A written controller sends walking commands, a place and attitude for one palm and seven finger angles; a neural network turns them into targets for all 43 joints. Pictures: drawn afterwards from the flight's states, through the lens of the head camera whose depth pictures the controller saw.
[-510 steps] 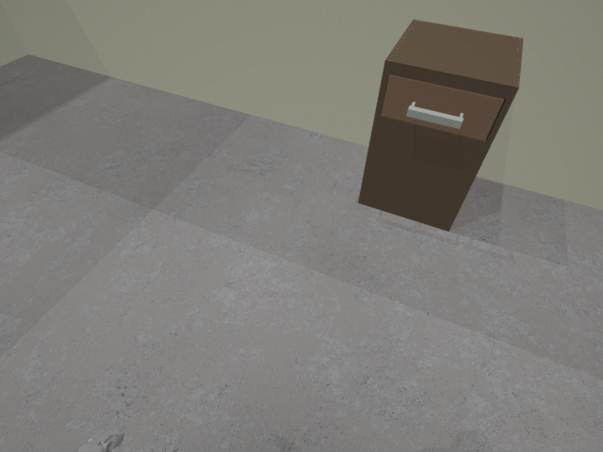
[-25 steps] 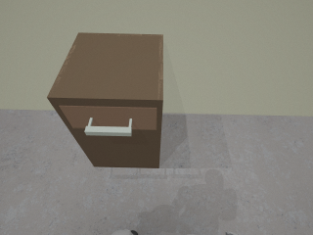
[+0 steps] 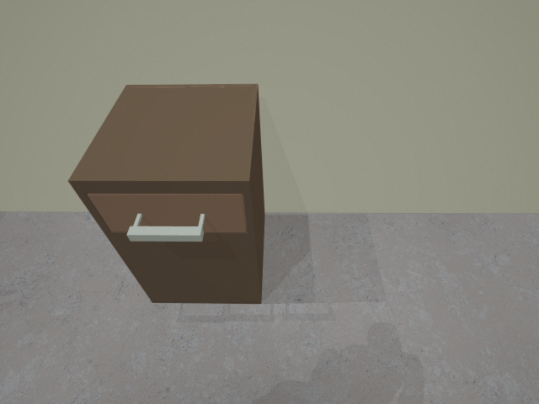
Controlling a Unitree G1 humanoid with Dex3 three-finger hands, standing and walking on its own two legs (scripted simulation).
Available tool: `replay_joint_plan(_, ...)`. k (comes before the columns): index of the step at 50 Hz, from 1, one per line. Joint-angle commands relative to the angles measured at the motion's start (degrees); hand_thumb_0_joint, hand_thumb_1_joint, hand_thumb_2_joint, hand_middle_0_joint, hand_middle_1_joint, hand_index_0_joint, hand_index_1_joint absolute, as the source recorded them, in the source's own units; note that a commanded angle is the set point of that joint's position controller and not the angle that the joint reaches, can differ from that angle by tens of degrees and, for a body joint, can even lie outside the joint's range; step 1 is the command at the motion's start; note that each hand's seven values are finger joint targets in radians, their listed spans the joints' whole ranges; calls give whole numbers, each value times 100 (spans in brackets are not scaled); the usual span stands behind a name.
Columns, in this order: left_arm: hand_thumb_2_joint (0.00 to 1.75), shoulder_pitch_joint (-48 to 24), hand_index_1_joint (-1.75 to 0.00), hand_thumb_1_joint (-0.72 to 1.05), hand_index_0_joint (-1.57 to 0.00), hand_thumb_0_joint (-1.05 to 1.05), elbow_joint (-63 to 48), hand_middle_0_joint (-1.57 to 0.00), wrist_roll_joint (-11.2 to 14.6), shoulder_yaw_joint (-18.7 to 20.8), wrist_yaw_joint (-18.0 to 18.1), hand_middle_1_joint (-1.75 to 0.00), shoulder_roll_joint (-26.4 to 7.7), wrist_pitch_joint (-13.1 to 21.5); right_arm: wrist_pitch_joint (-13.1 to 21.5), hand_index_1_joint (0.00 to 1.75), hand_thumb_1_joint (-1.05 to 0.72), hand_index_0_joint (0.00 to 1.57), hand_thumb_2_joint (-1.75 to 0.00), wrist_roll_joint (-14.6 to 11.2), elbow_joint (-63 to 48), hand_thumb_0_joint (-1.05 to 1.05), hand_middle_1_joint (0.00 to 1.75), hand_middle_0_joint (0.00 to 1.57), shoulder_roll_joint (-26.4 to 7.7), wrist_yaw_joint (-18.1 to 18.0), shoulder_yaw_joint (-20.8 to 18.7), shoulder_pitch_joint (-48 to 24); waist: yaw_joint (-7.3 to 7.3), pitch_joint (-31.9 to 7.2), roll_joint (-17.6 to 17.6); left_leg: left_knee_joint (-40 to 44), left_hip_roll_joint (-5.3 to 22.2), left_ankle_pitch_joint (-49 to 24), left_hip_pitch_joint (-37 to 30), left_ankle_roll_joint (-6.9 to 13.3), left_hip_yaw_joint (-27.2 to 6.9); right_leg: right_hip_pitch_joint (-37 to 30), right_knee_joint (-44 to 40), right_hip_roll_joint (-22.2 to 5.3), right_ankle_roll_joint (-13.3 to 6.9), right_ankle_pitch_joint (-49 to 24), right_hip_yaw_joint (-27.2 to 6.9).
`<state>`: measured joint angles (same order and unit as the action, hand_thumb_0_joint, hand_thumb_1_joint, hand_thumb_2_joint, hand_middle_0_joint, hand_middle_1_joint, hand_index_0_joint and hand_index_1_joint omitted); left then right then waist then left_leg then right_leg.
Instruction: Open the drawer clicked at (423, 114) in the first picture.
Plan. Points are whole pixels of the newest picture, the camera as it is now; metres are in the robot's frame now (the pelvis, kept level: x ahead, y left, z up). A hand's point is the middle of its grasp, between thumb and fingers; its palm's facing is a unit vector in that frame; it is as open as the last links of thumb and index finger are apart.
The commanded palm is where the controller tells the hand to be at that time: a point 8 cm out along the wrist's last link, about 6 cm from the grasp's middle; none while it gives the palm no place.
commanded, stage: come to a stop and stand still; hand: left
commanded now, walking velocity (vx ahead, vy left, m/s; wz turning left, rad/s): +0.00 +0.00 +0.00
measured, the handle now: (168, 225) +0.56 +0.30 -0.20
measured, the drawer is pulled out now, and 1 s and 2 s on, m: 0.00 0.00 0.00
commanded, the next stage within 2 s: look again from close up in 0.12 s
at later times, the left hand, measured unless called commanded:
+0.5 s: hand out of the picture -0.01 +0.22 -0.18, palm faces +0.04 -0.98 -0.18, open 7.4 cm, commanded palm none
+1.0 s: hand out of the picture +0.13 +0.28 -0.09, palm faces -0.05 -0.82 -0.57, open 7.4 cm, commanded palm +0.11 +0.30 -0.05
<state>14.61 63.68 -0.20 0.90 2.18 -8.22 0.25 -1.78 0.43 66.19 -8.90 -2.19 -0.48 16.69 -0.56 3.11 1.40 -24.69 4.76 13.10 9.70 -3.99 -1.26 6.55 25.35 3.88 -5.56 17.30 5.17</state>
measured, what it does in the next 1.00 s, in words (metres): shifts its weight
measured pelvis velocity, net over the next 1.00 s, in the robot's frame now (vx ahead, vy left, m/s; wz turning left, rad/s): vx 0.00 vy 0.08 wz -0.01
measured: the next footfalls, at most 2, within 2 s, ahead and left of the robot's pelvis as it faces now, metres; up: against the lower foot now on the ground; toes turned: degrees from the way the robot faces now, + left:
none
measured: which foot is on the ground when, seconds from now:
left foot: down 0.00-1.00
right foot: down 0.00-1.00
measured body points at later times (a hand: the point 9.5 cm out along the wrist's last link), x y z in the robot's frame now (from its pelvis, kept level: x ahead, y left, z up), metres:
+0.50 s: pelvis -0.01 +0.05 +0.00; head -0.02 +0.06 +0.45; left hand -0.01 +0.27 -0.17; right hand +0.00 -0.17 -0.16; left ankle -0.01 +0.15 -0.74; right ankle -0.03 -0.05 -0.74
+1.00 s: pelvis +0.00 +0.08 -0.01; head +0.01 +0.07 +0.44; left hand +0.13 +0.32 -0.05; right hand +0.04 -0.16 -0.14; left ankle +0.00 +0.15 -0.74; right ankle -0.02 -0.02 -0.74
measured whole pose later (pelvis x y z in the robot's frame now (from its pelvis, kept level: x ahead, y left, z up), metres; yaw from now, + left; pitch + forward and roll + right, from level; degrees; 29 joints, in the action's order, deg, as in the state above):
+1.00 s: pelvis +0.00 +0.08 -0.01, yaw -1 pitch +3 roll +3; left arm 27.5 11.5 -12.8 -4.3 13.5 -15.3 -6.1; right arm 14.6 -2.2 51.5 -11.4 -4.4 0.2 21.5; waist -0.6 -2.0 -1.1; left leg -28.6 -5.9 15.0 16.7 4.3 5.6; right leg 19.4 37.0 -2.3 -1.7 20.8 1.2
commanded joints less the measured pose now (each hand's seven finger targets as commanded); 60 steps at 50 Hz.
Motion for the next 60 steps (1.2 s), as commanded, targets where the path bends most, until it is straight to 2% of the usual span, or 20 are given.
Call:
replay_joint_plan(1,90,300,-30,90,-20,0,-99,-20,7,119,29,-30,-659,32,61,30,-90,20,-90,32,-145,0,30,20,-315,-51,-61,283,37,237,-281,60,6,-366,-23,302,99,391,-1198,-1142,482,-970,-1127)
replay_joint_plan(10,90,540,-30,90,-20,0,7,-20,11,93,9,-30,-441,60,131,30,-90,20,-90,41,-92,0,30,20,-226,-57,-20,524,26,417,-207,262,46,-503,-42,342,6,559,-1272,-996,334,-295,-1023)
replay_joint_plan(11,90,1235,-30,90,-20,0,99,-20,-131,121,257,-30,-642,377,324,30,-90,20,-90,19,-523,0,30,20,-343,6,-38,-265,432,405,-1053,-1539,-210,293,1206,196,507,-108,-733,-1488,1202,-6074,-1686)
replay_joint_plan(12,90,1283,-30,90,-20,0,-80,-20,-131,156,271,-30,-828,411,259,30,-90,20,-90,2,-789,0,30,20,-194,-8,-64,219,3,-211,-605,-2049,-228,761,1188,420,-104,-518,-246,-1960,1089,-7324,-1556)
replay_joint_plan(13,90,1070,-30,90,-20,0,-174,-20,-99,116,237,-30,-686,388,225,30,-90,20,-90,8,-750,0,30,20,-178,-9,-101,256,-69,-333,93,-2205,-210,729,1188,470,25,-444,-172,-1834,719,-6888,-1171)
replay_joint_plan(15,90,889,-30,90,-20,0,-306,-20,-110,106,173,-30,-690,342,239,30,-90,20,-90,-62,-825,0,30,20,33,61,-19,335,-66,-835,-124,-1582,-177,783,852,446,219,-572,-138,-1547,-69,-5168,-847)
replay_joint_plan(18,90,684,-30,90,-20,0,-395,-20,-106,30,144,-30,-497,242,311,30,-90,20,-90,-22,-732,0,30,20,-19,41,-22,625,-160,-550,-759,-308,-262,53,160,436,278,192,-49,-1276,-57,-2724,-820)
replay_joint_plan(21,90,821,-30,90,-20,0,-373,-20,-61,-22,107,-30,-190,105,358,30,-90,20,-90,62,-719,0,30,20,-384,14,-20,644,46,127,154,99,407,-724,538,778,-411,772,-91,-723,245,-310,-659)
replay_joint_plan(29,90,852,-30,90,-20,0,-330,-20,-106,-77,4,-30,-330,34,325,30,-90,20,-90,57,-776,0,30,20,-532,33,20,444,132,513,61,955,243,1091,1068,841,-713,625,-32,-685,291,-26,-537)
replay_joint_plan(41,90,872,-30,90,-20,0,-168,-20,-73,-99,-10,-30,-353,77,415,30,-90,20,-90,19,-506,0,30,20,-507,5,75,602,115,-80,-44,710,193,-471,292,860,-506,468,-119,-857,369,-575,-562)
replay_joint_plan(42,90,926,-30,90,-20,0,-64,-20,-145,-151,215,-30,-564,150,391,30,-90,20,-90,-42,-905,0,30,20,-791,67,54,58,194,438,-227,-183,243,-1431,772,634,-268,822,-299,-1014,443,-999,-705)
replay_joint_plan(43,89,-3306,-32,88,-20,0,-9042,-20,-910,-290,367,-32,-2175,1040,1256,30,-90,20,-90,-366,-2982,0,30,20,-1585,-115,-62,224,-468,-2504,1393,224,-211,-1893,-1241,538,-280,906,506,-311,262,-1238,-612)
replay_joint_plan(44,88,-968,-33,85,-20,0,-7397,-20,-996,-14,793,-33,-1983,536,1895,30,-90,20,-90,-311,-2446,0,30,20,-1137,-355,72,-373,60,-2402,1975,450,170,-2324,-1595,209,-466,1421,1260,-439,257,56,-282)
replay_joint_plan(46,86,1401,-36,81,-21,0,-5708,-21,-891,-800,1152,-36,-264,-501,2162,30,-90,20,-90,-407,-1901,0,30,20,-803,-384,-97,-211,-39,-1098,791,767,85,-1165,-418,140,-608,2227,1629,-365,402,866,-208)
replay_joint_plan(47,85,396,-37,78,-21,0,-7075,-21,-968,-1051,1187,-37,-299,-435,2163,30,-90,20,-90,-364,-2397,0,30,20,-885,-311,-131,-303,-83,-654,492,568,-59,-755,71,212,-590,2069,1433,-427,422,559,-185)
replay_joint_plan(50,82,937,-42,71,-21,0,-6995,-21,-2604,-970,1538,-42,-831,-432,2068,30,-90,20,-90,-29,-2994,0,30,20,-1264,-158,-179,-609,-117,-887,-6,-486,-365,-631,777,455,-396,2135,784,-271,220,-8,-369)
replay_joint_plan(52,80,1724,-45,67,-22,0,-6696,-22,-3562,-652,1788,-45,-1047,-534,1685,30,-90,20,-90,174,-3581,0,30,20,-1310,11,-237,-1034,240,-953,-338,-673,-479,-393,1131,436,-394,2024,643,-212,103,332,-656)
replay_joint_plan(53,79,2280,-47,64,-22,0,-6166,-22,-4026,-680,1893,-47,-945,-549,1398,30,-90,20,-90,167,-3677,0,30,20,-1224,71,-291,-1180,333,-626,-1460,-837,-539,-86,1601,482,-194,2220,621,-157,104,720,-732)
replay_joint_plan(55,77,3222,-50,60,-22,0,-5568,-22,-4722,-691,1891,-50,-688,-455,796,30,-90,20,-90,149,-3930,0,30,20,-1180,245,-377,-1355,592,-429,-2206,-969,-639,-104,2161,479,77,2059,640,-173,67,341,-1008)
replay_joint_plan(60,72,2471,-57,48,-23,0,-6725,-23,-5805,50,2286,-57,-1645,169,105,30,-90,20,-90,120,-4588,0,30,20,-1067,514,-264,-2008,962,-1137,-800,-1224,-817,-397,2147,480,303,1592,1158,-234,13,-715,-1342)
